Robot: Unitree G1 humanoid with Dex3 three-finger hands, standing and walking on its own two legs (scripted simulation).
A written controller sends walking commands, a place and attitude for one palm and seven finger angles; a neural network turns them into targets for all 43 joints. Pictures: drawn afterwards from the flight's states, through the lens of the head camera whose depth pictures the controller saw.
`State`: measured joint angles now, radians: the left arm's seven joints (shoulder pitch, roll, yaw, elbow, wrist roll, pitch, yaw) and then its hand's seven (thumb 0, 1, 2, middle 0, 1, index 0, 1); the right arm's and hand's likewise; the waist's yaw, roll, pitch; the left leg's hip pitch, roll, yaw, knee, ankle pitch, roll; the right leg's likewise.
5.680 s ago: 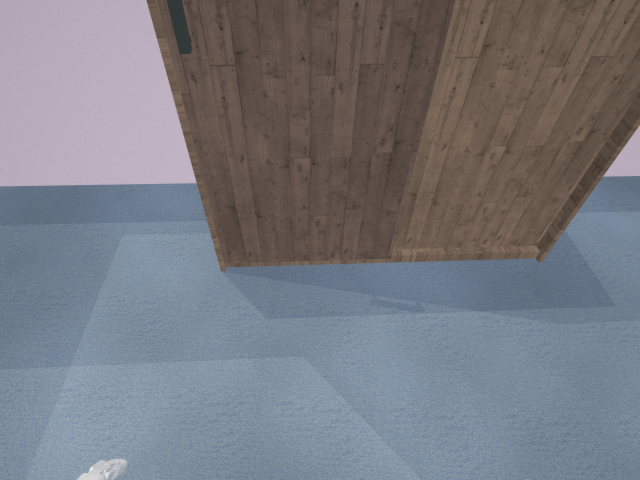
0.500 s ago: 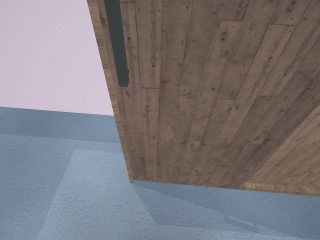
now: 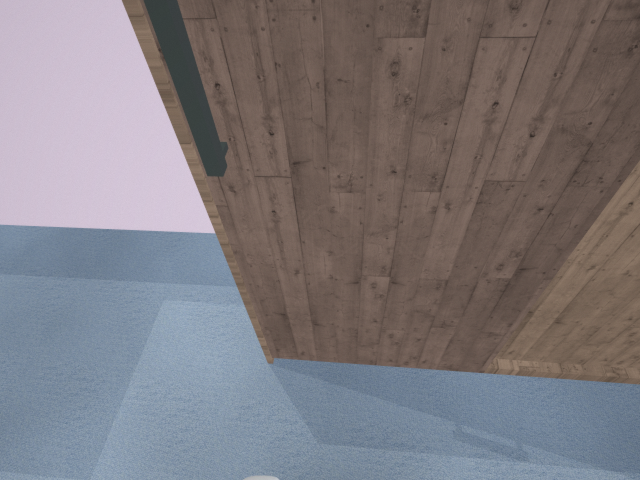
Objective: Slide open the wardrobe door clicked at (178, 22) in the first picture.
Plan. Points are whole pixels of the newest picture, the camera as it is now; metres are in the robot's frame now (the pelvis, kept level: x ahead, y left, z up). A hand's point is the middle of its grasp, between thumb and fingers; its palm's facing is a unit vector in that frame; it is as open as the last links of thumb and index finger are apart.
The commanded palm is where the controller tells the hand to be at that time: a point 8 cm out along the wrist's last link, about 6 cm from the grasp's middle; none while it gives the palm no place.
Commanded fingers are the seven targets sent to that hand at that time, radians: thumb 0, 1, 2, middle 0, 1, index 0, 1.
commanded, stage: come to a stop and stand still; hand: left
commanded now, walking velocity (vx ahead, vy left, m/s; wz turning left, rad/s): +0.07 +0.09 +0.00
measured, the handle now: (191, 68) +0.53 +0.19 +0.25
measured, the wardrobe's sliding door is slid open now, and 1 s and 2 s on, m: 0.00 0.00 0.00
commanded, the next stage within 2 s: look again from close up in 1.12 s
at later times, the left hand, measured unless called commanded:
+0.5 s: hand out of the picture -0.04 +0.22 -0.17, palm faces +0.03 -0.98 -0.17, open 7.4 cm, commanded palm none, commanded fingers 0.00 0.90 0.90 -0.20 -0.30 -0.20 -0.30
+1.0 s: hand out of the picture +0.03 +0.19 -0.17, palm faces +0.02 -0.97 -0.26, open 7.3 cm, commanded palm none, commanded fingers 0.00 0.90 0.90 -0.20 -0.30 -0.20 -0.30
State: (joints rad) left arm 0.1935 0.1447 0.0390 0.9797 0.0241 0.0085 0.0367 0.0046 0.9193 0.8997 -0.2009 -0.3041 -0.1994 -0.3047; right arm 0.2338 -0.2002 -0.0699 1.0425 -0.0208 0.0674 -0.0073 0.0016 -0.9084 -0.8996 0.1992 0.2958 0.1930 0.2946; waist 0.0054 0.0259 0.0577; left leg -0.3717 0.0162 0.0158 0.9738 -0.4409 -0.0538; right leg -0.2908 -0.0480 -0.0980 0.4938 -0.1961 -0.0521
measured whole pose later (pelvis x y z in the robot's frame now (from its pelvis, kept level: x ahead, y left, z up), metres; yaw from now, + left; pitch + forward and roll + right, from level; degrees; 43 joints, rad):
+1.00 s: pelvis -0.01 +0.01 -0.01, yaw +0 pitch -1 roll +1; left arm 0.24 0.15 0.00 1.09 0.01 -0.03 0.04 0.01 0.93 0.90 -0.20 -0.30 -0.20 -0.30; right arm 0.31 -0.15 0.01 1.10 -0.02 -0.02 -0.03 0.02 -0.93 -0.90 0.20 0.30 0.19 0.29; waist -0.02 0.05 0.01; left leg -0.14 0.03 0.01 0.49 -0.34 -0.04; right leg -0.20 0.01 -0.07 0.54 -0.33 -0.05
